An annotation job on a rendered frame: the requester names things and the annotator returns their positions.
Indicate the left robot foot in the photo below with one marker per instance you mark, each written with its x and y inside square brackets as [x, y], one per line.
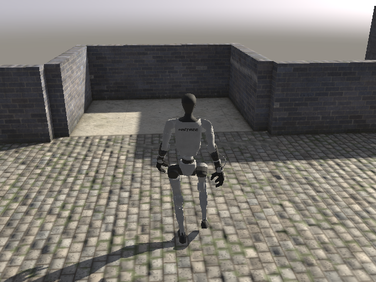
[182, 238]

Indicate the right robot thigh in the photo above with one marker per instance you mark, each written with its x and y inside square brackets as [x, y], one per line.
[201, 171]

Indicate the right robot hand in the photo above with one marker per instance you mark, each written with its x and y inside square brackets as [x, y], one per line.
[220, 178]

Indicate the left robot hand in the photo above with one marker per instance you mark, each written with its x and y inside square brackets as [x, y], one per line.
[166, 164]

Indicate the robot right upper arm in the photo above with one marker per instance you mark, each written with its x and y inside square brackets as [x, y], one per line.
[206, 124]

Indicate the robot left upper arm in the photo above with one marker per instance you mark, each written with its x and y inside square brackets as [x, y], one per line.
[170, 124]

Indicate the left robot forearm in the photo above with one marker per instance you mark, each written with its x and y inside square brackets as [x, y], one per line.
[161, 155]

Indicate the right robot forearm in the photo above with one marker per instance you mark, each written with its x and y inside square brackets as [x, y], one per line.
[216, 160]

